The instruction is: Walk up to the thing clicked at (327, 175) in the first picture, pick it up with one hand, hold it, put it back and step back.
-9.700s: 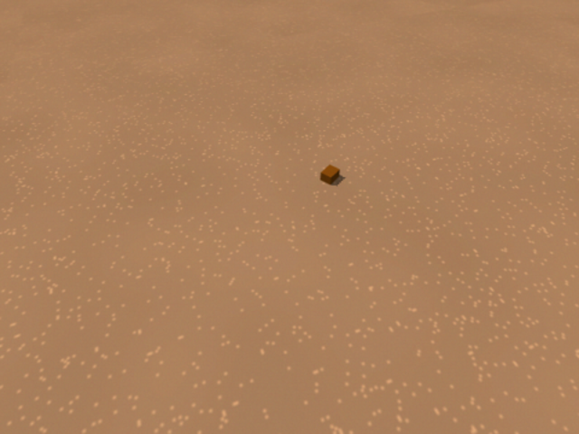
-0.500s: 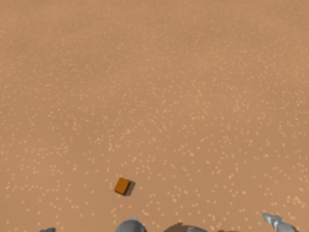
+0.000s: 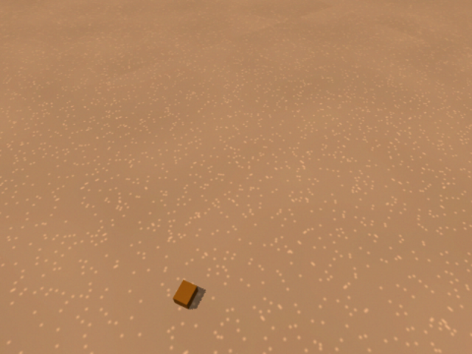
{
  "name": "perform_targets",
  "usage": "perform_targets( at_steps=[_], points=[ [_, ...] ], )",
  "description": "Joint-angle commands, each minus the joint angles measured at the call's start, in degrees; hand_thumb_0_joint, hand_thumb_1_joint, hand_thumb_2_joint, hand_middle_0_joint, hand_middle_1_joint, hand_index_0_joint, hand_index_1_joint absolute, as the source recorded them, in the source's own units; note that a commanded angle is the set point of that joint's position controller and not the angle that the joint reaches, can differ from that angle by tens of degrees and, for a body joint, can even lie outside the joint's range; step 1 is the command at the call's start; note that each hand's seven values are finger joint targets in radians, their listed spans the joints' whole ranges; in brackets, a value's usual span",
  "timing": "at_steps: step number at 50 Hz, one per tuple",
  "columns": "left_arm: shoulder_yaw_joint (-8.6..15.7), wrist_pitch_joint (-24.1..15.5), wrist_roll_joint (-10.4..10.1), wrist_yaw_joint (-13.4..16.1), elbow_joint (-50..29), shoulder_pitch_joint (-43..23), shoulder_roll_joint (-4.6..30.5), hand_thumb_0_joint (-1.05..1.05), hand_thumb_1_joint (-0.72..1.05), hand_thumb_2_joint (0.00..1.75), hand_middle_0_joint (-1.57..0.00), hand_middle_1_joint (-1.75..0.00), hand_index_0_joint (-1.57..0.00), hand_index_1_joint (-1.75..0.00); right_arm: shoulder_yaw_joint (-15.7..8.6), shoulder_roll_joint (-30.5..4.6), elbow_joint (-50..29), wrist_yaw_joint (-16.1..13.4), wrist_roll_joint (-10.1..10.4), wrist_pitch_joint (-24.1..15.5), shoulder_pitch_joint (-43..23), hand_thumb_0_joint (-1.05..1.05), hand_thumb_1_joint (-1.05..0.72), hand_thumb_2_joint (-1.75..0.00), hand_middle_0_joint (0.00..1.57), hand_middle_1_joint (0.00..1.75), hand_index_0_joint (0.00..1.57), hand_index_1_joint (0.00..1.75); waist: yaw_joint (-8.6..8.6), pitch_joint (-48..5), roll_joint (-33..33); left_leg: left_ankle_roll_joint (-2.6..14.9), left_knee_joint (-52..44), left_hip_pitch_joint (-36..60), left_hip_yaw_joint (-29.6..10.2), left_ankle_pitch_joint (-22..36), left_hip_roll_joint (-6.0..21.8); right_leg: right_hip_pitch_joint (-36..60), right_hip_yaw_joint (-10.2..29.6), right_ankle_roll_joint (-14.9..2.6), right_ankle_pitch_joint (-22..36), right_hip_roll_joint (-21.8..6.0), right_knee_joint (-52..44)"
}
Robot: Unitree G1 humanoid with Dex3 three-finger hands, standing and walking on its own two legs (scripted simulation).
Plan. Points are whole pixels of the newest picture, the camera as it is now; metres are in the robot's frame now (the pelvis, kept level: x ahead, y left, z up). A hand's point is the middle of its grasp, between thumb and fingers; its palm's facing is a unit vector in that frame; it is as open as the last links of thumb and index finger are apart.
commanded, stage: walk up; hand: left
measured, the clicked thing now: (185, 294) +0.49 +0.24 -0.73
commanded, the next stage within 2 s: stand in 0.94 s
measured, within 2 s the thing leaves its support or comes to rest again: neither
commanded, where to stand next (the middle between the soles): +0.11 +0.00 m, yaw -1 degrees
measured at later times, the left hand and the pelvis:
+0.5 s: hand out of the picture +0.12 +0.25 -0.13, palm faces +0.00 -0.94 -0.34, open 7.4 cm; pelvis +0.03 +0.00 +0.02, yaw +0 degrees
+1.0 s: hand out of the picture +0.13 +0.26 -0.13, palm faces -0.03 -0.94 -0.34, open 7.4 cm; pelvis +0.04 +0.01 +0.02, yaw -1 degrees
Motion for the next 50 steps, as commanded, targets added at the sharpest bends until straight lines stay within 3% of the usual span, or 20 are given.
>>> perform_targets(
  at_steps=[1,3,6,10,14,16,19,22,27,32,37,46,47,48,50],
  points=[
    [3.08,-2.23,0.8,0.13,-2.44,-1.94,14.03,0.0,0.9,0.9,-0.2,-0.3,-0.2,-0.3,-3.71,-13.37,-3.1,-0.28,0.39,-0.6,-3.74,0.0,-0.9,-0.9,0.2,0.3,0.2,0.3,0.0,-0.75,1.74,2.71,-11.68,-4.04,-6.62,-15.58,2.53,-3.09,12.76,-4.88,-22.19,-7.36,-16.09],
    [2.51,-2.37,0.66,0.09,-1.84,-3.78,13.37,0.0,0.9,0.9,-0.2,-0.3,-0.2,-0.3,-3.64,-12.78,-2.15,0.08,0.29,-0.73,-3.85,0.0,-0.9,-0.9,0.2,0.3,0.2,0.3,-0.55,0.59,0.46,2.7,-11.97,-0.98,-6.32,-11.16,2.12,-6.4,12.77,-4.36,-21.38,-7.49,-18.6],
    [2.24,-3.0,0.48,0.12,-0.44,-4.95,12.54,0.0,0.9,0.9,-0.2,-0.3,-0.2,-0.3,-3.08,-11.54,-0.58,0.21,0.4,-1.39,-2.85,0.0,-0.9,-0.9,0.2,0.3,0.2,0.3,-0.95,-2.58,-3.4,2.63,-13.03,2.19,-6.03,-3.44,2.44,-3.22,11.23,-3.33,-12.05,-7.11,-19.96],
    [2.03,-2.85,0.45,0.04,0.95,-6.1,12.33,0.0,0.9,0.9,-0.2,-0.3,-0.2,-0.3,-3.08,-12.06,1.42,0.08,0.28,-1.56,-2.75,0.0,-0.9,-0.9,0.2,0.3,0.2,0.3,-0.93,-1.79,-3.75,2.17,-15.45,2.92,-6.15,-3.98,2.75,-3.27,10.76,-2.57,-13.09,-7.23,-21.6],
    [1.82,-3.23,0.13,0.21,2.4,-5.59,11.56,0.0,0.9,0.9,-0.2,-0.3,-0.2,-0.3,-2.74,-12.3,2.72,-0.12,0.37,-2.1,-3.56,0.0,-0.9,-0.9,0.2,0.3,0.2,0.3,-0.35,-5.12,-1.54,2.31,-16.78,4.26,-5.93,3.98,3.97,2.61,7.81,-2.28,0.43,-6.92,-19.27],
    [1.79,-3.36,-0.07,0.35,3.0,-6.14,11.34,0.0,0.9,0.9,-0.2,-0.3,-0.2,-0.3,-2.5,-12.17,3.27,-0.26,0.54,-2.3,-3.31,0.0,-0.9,-0.9,0.2,0.3,0.2,0.3,-0.28,-7.39,-0.68,2.04,-16.9,4.78,-5.61,11.59,4.88,6.8,6.27,-1.89,9.61,-6.68,-17.28],
    [1.6,-3.13,-0.35,0.6,3.94,-6.14,11.24,0.0,0.9,0.9,-0.2,-0.3,-0.2,-0.3,-2.74,-12.54,4.1,-0.69,0.75,-2.34,-3.87,0.0,-0.9,-0.9,0.2,0.3,0.2,0.3,-0.07,-9.44,0.08,2.19,-16.67,7.14,-5.04,19.73,5.72,9.26,4.94,-1.82,17.96,-6.93,-15.6],
    [1.4,-2.75,-0.49,0.78,4.53,-6.86,11.02,0.0,0.9,0.9,-0.2,-0.3,-0.2,-0.3,-3.1,-12.73,4.62,-0.99,0.78,-2.07,-4.29,0.0,-0.9,-0.9,0.2,0.3,0.2,0.3,-0.24,-9.8,0.64,2.39,-16.58,8.61,-4.48,22.35,5.96,9.65,4.18,-1.71,19.85,-6.85,-15.33],
    [1.1,-2.37,-0.31,0.9,5.37,-8.36,10.83,0.0,0.9,0.9,-0.2,-0.3,-0.2,-0.3,-3.21,-12.4,5.04,-1.0,0.84,-1.5,-5.31,0.0,-0.9,-0.9,0.2,0.3,0.2,0.3,-0.37,-7.47,1.02,2.41,-18.25,7.06,-4.47,17.96,5.94,9.88,4.2,-1.52,16.31,-6.49,-16.39],
    [0.92,-2.22,-0.26,0.89,5.88,-9.32,10.81,0.0,0.9,0.9,-0.2,-0.3,-0.2,-0.3,-3.15,-12.03,5.38,-1.02,0.62,-1.48,-6.35,0.0,-0.9,-0.9,0.2,0.3,0.2,0.3,-0.34,-7.23,1.04,2.11,-19.62,7.75,-4.12,17.98,5.88,10.0,4.38,-1.08,17.03,-6.61,-16.75],
    [0.78,-2.13,0.0,0.83,6.4,-10.0,10.38,0.0,0.9,0.9,-0.2,-0.3,-0.2,-0.3,-3.3,-12.09,5.48,-0.91,0.51,-1.38,-7.17,0.0,-0.9,-0.9,0.2,0.3,0.2,0.3,-0.47,-6.31,1.0,2.14,-20.92,7.34,-4.43,14.55,5.9,9.79,4.29,-0.72,14.16,-6.2,-17.77],
    [0.81,-2.27,0.22,1.01,6.5,-9.98,10.65,0.0,0.9,0.9,-0.2,-0.3,-0.2,-0.3,-3.34,-11.96,5.69,-0.89,0.6,-1.29,-7.29,0.0,-0.9,-0.9,0.2,0.3,0.2,0.3,-0.75,-8.16,-0.04,2.12,-20.44,9.89,-3.4,17.08,5.59,10.22,4.31,-0.43,17.06,-6.53,-17.96],
    [0.75,-2.15,-0.1,1.02,6.12,-10.14,10.5,0.0,0.9,0.9,-0.2,-0.3,-0.2,-0.3,-2.76,-11.71,5.34,-1.06,0.6,-1.43,-8.55,0.0,-0.9,-0.9,0.2,0.3,0.2,0.3,-0.41,-6.14,-0.39,1.68,-21.05,8.8,-5.11,22.05,6.61,10.04,4.84,-0.09,19.87,-6.92,-17.63],
    [0.76,-2.09,-0.17,1.03,6.18,-9.01,10.34,0.0,0.9,0.9,-0.2,-0.3,-0.2,-0.3,-2.97,-12.15,5.23,-1.08,0.6,-1.5,-8.85,0.0,-0.9,-0.9,0.2,0.3,0.2,0.3,-0.11,-8.03,0.2,1.58,-20.28,11.35,-4.66,24.48,6.71,9.82,4.67,-0.14,21.58,-7.16,-17.66],
    [0.77,-1.99,-0.23,1.07,6.19,-8.68,10.14,0.0,0.9,0.9,-0.2,-0.3,-0.2,-0.3,-2.85,-12.49,5.59,-1.22,0.72,-1.52,-8.07,0.0,-0.9,-0.9,0.2,0.3,0.2,0.3,-0.34,-9.07,0.47,1.53,-20.23,11.46,-4.54,26.12,6.85,11.55,4.44,-0.02,22.87,-7.08,-17.38]
  ],
)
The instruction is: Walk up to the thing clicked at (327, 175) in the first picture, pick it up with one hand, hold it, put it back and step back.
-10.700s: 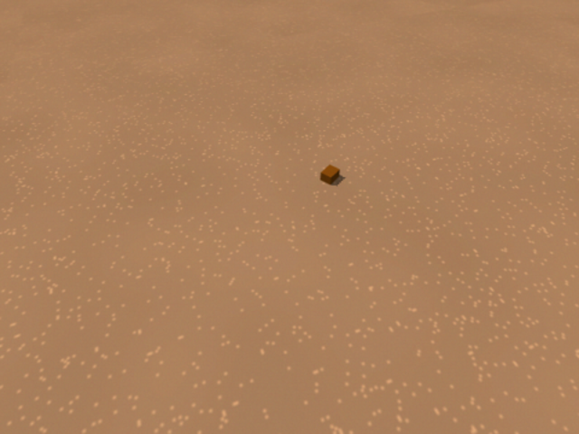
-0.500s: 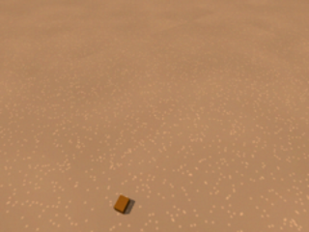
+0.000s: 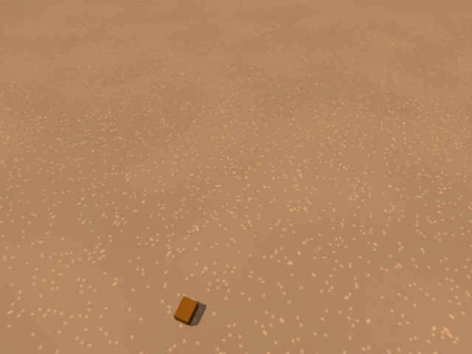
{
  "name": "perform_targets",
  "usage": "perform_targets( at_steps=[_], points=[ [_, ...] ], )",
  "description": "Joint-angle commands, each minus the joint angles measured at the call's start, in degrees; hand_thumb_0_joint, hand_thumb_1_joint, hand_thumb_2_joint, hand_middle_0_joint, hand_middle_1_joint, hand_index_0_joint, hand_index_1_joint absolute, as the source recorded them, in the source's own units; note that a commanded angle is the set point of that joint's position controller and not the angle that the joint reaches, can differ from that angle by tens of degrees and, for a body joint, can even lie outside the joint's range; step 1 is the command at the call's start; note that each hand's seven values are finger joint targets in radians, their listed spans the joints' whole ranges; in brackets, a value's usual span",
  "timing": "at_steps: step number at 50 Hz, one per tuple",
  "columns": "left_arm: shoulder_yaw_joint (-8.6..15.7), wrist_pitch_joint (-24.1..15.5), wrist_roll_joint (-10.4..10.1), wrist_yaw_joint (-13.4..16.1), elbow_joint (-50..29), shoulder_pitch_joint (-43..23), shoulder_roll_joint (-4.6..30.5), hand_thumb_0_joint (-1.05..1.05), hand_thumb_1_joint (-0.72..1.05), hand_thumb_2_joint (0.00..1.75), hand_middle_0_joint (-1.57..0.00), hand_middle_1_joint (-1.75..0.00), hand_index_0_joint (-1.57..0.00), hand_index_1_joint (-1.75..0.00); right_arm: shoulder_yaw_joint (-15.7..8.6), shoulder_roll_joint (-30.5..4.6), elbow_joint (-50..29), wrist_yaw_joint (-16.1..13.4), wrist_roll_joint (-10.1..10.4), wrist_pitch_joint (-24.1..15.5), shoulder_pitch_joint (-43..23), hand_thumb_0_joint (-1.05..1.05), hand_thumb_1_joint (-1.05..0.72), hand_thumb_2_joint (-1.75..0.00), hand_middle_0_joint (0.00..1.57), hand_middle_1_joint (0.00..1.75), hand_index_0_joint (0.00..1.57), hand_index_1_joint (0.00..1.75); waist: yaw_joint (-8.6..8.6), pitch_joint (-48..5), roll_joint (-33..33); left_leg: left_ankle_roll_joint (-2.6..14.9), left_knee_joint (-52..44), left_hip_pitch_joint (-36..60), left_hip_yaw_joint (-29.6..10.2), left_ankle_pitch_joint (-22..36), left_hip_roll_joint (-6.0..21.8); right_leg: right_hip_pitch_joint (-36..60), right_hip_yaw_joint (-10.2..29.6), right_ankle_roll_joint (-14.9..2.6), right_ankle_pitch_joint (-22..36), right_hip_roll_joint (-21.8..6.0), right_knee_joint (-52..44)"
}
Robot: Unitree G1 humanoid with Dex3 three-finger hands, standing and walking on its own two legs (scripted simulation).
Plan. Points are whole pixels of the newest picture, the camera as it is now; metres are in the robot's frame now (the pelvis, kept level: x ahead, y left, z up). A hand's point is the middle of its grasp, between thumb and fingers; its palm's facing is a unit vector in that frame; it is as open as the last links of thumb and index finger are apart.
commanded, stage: stand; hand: left
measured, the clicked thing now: (186, 310) +0.45 +0.23 -0.76
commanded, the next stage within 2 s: none
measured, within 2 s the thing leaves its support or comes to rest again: neither
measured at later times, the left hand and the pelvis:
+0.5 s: hand out of the picture +0.05 +0.24 -0.16, palm faces -0.01 -0.94 -0.34, open 7.4 cm; pelvis -0.02 -0.01 +0.00, yaw +0 degrees
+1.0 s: hand out of the picture +0.05 +0.24 -0.15, palm faces -0.02 -0.94 -0.34, open 7.4 cm; pelvis -0.02 -0.01 +0.00, yaw +0 degrees
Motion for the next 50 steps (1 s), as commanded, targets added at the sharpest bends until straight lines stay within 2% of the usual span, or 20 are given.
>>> perform_targets(
  at_steps=[1,3,4,6,13,22,26,28,40,45,50],
  points=[
    [2.3,-1.17,-0.12,0.7,-3.79,-2.26,11.92,0.0,0.9,0.9,-0.2,-0.3,-0.2,-0.3,-2.1,-12.34,-3.87,-1.16,0.4,-1.8,-3.5,0.0,-0.9,-0.9,0.2,0.3,0.2,0.3,0.45,-7.57,0.39,0.56,-2.51,2.83,-5.04,20.87,8.35,2.79,2.91,-2.13,18.12,-5.75,-1.15],
    [2.22,-1.08,-0.03,0.68,-3.95,-2.15,11.69,0.0,0.9,0.9,-0.2,-0.3,-0.2,-0.3,-1.99,-12.45,-3.76,-1.19,0.46,-1.79,-3.41,0.0,-0.9,-0.9,0.2,0.3,0.2,0.3,0.32,-7.69,0.78,0.34,-2.49,3.32,-4.82,21.3,8.29,2.75,2.68,-1.93,18.15,-5.53,-1.32],
    [2.18,-0.93,-0.05,0.68,-3.91,-2.19,11.77,0.0,0.9,0.9,-0.2,-0.3,-0.2,-0.3,-1.81,-12.19,-3.59,-1.21,0.42,-1.75,-3.55,0.0,-0.9,-0.9,0.2,0.3,0.2,0.3,0.32,-6.66,0.86,0.24,-3.25,2.11,-4.94,17.78,8.13,2.33,2.89,-1.87,15.19,-5.48,-1.96],
    [2.12,-0.77,0.12,0.65,-3.96,-1.92,11.94,0.0,0.9,0.9,-0.2,-0.3,-0.2,-0.3,-1.88,-12.54,-3.64,-1.24,0.36,-1.65,-3.62,0.0,-0.9,-0.9,0.2,0.3,0.2,0.3,0.21,-7.09,1.15,0.2,-3.36,3.01,-4.81,17.76,8.24,1.76,2.91,-2.11,14.97,-5.54,-1.9],
    [1.92,-0.75,0.13,0.56,-3.84,-1.35,11.95,0.0,0.9,0.9,-0.2,-0.3,-0.2,-0.3,-1.74,-12.64,-3.39,-0.92,0.32,-1.3,-4.06,0.0,-0.9,-0.9,0.2,0.3,0.2,0.3,0.3,-4.2,0.79,0.33,-4.86,0.41,-5.09,8.57,7.74,0.05,3.31,-2.1,8.51,-5.47,-3.73],
    [1.98,-1.02,0.2,0.39,-3.87,-0.37,12.32,0.0,0.9,0.9,-0.2,-0.3,-0.2,-0.3,-1.75,-12.38,-3.32,-0.58,0.22,-1.28,-3.49,0.0,-0.9,-0.9,0.2,0.3,0.2,0.3,0.32,-2.95,0.17,0.38,-5.27,-0.27,-5.6,3.99,7.46,-1.63,3.94,-2.27,4.46,-5.46,-4.89],
    [2.02,-1.17,0.24,0.36,-4.18,-0.23,12.64,0.0,0.9,0.9,-0.2,-0.3,-0.2,-0.3,-1.73,-12.3,-3.35,-0.53,0.23,-1.22,-2.58,0.0,-0.9,-0.9,0.2,0.3,0.2,0.3,0.12,-3.07,0.0,0.47,-5.11,-1.03,-5.64,3.1,7.39,-1.46,4.28,-2.39,4.09,-5.59,-5.19],
    [1.97,-1.21,0.29,0.37,-4.14,0.06,12.57,0.0,0.9,0.9,-0.2,-0.3,-0.2,-0.3,-1.87,-12.55,-3.54,-0.52,0.17,-1.3,-3.03,0.0,-0.9,-0.9,0.2,0.3,0.2,0.3,0.27,-4.02,-0.09,0.66,-4.39,0.29,-5.71,4.67,7.7,-1.61,4.35,-2.61,4.92,-5.78,-4.81],
    [1.99,-0.96,0.16,0.27,-4.31,0.84,12.77,0.0,0.9,0.9,-0.2,-0.3,-0.2,-0.3,-1.47,-12.78,-3.14,-0.64,0.21,-1.26,-1.26,0.0,-0.9,-0.9,0.2,0.3,0.2,0.3,0.46,-2.83,0.44,0.47,-4.91,-1.87,-6.08,2.98,7.56,-1.37,4.52,-2.78,3.52,-5.57,-4.64],
    [1.79,-1.1,0.07,0.22,-4.48,1.13,12.46,0.0,0.9,0.9,-0.2,-0.3,-0.2,-0.3,-1.27,-12.82,-3.12,-0.66,0.29,-1.47,-0.71,0.0,-0.9,-0.9,0.2,0.3,0.2,0.3,0.52,-3.64,0.16,0.59,-4.38,-1.09,-5.85,6.51,7.81,-0.59,4.4,-2.69,6.84,-5.74,-4.21],
    [1.83,-0.93,0.08,0.28,-4.32,1.17,12.56,0.0,0.9,0.9,-0.2,-0.3,-0.2,-0.3,-1.12,-12.61,-3.35,-0.72,0.42,-1.27,-0.85,0.0,-0.9,-0.9,0.2,0.3,0.2,0.3,0.55,-2.75,-0.24,0.44,-4.69,-1.08,-6.1,4.8,7.53,-1.61,4.05,-2.62,4.84,-5.38,-4.46]
  ],
)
